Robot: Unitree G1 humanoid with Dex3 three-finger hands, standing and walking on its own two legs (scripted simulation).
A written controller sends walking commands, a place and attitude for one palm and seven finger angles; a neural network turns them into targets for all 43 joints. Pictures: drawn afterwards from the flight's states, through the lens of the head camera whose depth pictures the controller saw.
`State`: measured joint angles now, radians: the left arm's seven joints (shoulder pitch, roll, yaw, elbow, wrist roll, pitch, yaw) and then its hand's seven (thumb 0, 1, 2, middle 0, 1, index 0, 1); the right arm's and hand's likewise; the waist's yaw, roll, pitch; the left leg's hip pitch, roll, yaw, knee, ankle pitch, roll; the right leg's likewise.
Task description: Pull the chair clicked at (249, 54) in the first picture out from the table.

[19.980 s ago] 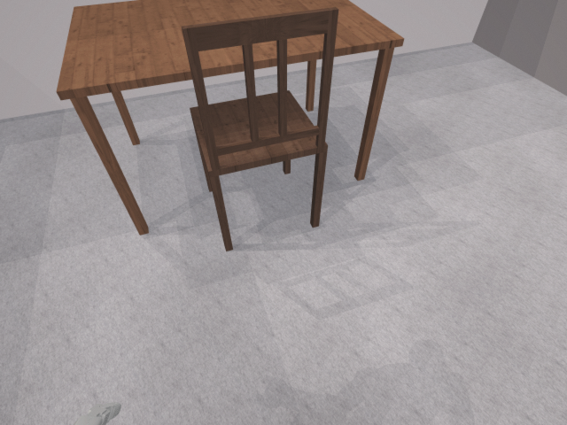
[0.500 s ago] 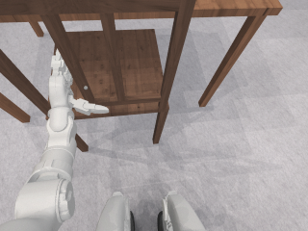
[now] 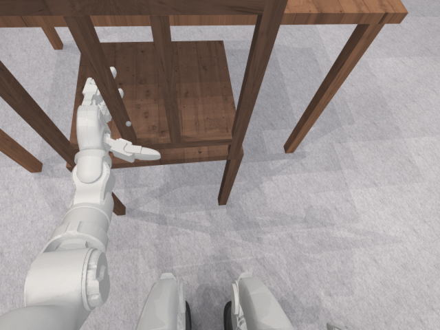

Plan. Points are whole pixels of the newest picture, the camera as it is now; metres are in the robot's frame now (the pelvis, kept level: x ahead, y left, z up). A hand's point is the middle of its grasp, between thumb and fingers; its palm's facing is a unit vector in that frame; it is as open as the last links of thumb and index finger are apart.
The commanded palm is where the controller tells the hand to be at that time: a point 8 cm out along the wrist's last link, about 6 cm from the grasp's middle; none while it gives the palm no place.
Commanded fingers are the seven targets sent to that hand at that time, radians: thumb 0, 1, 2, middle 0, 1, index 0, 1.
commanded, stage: hook a spindle and tug to test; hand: left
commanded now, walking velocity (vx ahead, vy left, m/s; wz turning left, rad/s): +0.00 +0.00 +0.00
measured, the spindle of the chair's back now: (111, 96) +0.51 +0.17 +0.06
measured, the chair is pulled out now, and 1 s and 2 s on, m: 0.00 0.03 0.16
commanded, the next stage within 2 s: step backward, pulling the chair out in 1.18 s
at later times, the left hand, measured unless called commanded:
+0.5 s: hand (129, 119) +0.49 +0.14 +0.02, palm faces +0.09 -1.00 -0.03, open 6.5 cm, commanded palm +0.45 +0.18 +0.03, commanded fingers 0.00 0.90 0.90 -0.50 -1.45 -0.50 -1.45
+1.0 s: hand (130, 132) +0.46 +0.14 +0.03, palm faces +0.07 -1.00 -0.02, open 5.4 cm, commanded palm +0.42 +0.18 +0.03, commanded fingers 0.00 0.90 0.90 -0.50 -1.45 -0.50 -1.45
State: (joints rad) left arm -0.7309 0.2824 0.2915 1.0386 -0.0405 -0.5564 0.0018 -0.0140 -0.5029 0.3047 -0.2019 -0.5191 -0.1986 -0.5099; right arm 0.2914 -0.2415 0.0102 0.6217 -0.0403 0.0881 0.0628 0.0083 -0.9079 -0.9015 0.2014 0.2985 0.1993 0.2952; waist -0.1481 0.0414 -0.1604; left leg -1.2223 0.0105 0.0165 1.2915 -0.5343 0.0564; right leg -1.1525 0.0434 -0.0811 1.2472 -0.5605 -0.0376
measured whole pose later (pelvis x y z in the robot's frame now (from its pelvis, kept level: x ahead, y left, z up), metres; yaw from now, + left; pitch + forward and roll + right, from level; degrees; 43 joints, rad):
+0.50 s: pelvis +0.00 +0.00 +0.00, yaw +0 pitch +27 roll -3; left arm -0.73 0.28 0.28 1.02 -0.04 -0.56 0.02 0.00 0.48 0.72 -0.49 -1.43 -0.46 -1.42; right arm 0.31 -0.24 0.01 0.63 -0.04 0.09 0.07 0.01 -0.91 -0.90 0.20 0.30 0.20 0.30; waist -0.15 0.05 -0.16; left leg -1.22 0.01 0.02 1.29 -0.54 0.06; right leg -1.15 0.05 -0.08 1.24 -0.56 -0.04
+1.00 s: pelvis +0.02 +0.00 +0.01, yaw +0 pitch +26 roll -3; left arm -0.54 0.23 0.23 0.83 -0.08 -0.54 0.01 0.01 0.70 0.79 -0.46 -1.45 -0.43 -1.45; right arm 0.28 -0.23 0.00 0.60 -0.03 0.09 0.07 0.01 -0.91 -0.90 0.20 0.30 0.20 0.30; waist -0.12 0.04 -0.17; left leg -1.15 0.01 0.03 1.25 -0.55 0.05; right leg -1.09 0.05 -0.06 1.21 -0.57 -0.04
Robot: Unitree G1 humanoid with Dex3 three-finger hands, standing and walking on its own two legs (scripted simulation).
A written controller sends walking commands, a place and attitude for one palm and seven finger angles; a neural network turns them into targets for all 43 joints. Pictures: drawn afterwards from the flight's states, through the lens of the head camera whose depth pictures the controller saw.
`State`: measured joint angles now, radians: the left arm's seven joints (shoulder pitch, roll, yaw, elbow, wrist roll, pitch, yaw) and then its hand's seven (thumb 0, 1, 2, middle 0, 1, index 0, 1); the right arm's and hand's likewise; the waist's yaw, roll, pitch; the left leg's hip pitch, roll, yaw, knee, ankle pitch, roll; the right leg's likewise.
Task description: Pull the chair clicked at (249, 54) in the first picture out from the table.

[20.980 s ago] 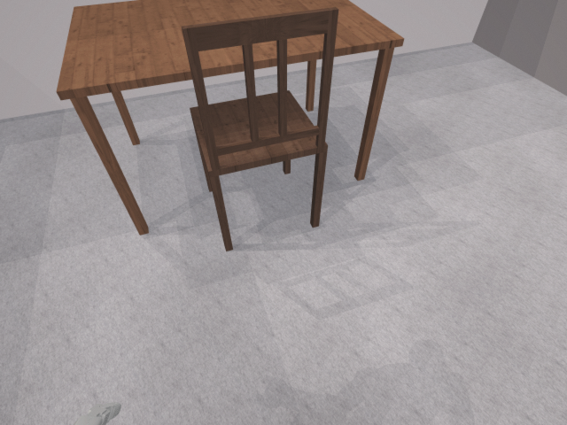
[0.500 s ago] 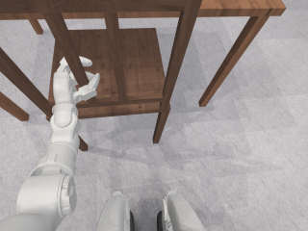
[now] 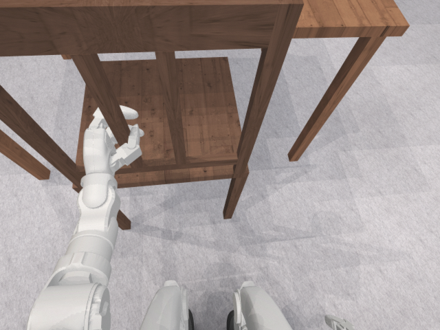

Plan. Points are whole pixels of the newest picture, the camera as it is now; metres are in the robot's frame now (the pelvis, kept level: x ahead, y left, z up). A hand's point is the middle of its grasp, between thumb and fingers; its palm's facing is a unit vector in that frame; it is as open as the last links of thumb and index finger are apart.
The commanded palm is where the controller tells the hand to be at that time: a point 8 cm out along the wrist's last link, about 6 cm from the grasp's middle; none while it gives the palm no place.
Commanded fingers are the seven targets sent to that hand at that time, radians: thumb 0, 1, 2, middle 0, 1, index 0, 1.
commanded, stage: hook a spindle and tug to test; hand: left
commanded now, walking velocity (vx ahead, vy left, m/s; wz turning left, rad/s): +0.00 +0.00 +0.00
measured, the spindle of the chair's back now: (117, 123) +0.47 +0.16 +0.05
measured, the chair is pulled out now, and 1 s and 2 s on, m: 0.03 0.16 0.25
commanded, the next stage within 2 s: step backward, pulling the chair out in 0.18 s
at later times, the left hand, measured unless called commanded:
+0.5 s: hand (130, 167) +0.39 +0.14 +0.03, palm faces +0.10 -0.99 -0.11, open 5.5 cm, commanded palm +0.38 +0.19 +0.02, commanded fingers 0.00 0.90 0.90 -0.50 -1.45 -0.50 -1.45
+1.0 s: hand (130, 210) +0.31 +0.13 +0.03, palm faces +0.04 -0.99 -0.13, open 5.5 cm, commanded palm +0.31 +0.18 +0.03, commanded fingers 0.00 0.90 0.90 -0.50 -1.45 -0.50 -1.45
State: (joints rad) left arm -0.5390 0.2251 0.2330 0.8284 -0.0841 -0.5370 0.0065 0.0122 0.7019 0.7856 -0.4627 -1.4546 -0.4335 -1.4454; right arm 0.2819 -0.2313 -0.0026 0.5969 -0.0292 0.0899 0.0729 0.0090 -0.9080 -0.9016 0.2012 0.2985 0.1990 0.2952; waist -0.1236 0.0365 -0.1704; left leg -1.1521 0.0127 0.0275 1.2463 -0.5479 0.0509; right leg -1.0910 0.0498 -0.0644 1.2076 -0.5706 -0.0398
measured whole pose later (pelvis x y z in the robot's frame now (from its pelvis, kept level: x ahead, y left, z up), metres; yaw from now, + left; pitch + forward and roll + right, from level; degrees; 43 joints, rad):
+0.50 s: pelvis +0.01 +0.00 +0.07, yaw +1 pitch +16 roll -1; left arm -0.42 0.18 0.10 0.85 -0.09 -0.22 0.11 0.06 0.69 0.78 -0.35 -1.18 -0.45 -1.44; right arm 0.29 -0.22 0.03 0.55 0.06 0.16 -0.05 0.01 -0.91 -0.90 0.20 0.30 0.20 0.30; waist -0.10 0.03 -0.07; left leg -0.73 -0.01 0.04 0.85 -0.39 0.05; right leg -0.68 0.03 -0.04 0.82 -0.41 -0.02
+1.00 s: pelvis -0.05 +0.00 +0.10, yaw +1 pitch +7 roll -1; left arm -0.49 0.17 0.05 1.07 -0.09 -0.25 0.08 0.09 0.67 0.78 -0.33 -1.17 -0.49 -1.44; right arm 0.27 -0.23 0.00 0.73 0.06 0.04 -0.10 0.01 -0.91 -0.90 0.20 0.30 0.20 0.30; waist -0.06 0.03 0.07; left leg -0.53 0.00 0.04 0.61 -0.20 0.05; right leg -0.48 0.05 -0.03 0.59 -0.22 -0.03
